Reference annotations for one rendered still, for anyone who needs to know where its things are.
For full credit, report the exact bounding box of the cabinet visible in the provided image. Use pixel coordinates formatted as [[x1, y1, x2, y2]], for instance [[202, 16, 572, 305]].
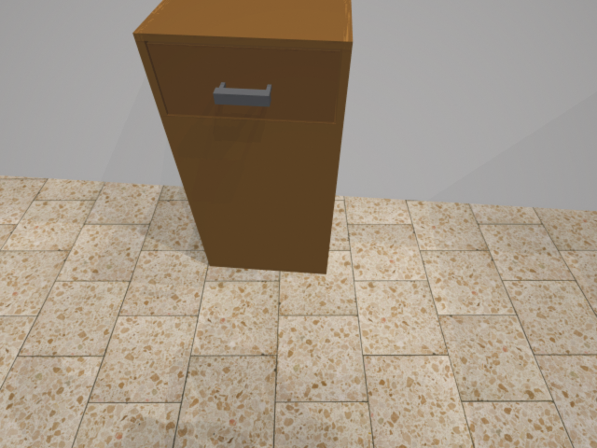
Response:
[[133, 0, 353, 274]]

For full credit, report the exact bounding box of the handle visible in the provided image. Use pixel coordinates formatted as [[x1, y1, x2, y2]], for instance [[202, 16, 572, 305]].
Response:
[[213, 82, 271, 106]]

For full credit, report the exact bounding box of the drawer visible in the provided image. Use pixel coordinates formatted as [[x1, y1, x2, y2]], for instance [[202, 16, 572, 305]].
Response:
[[147, 41, 340, 122]]

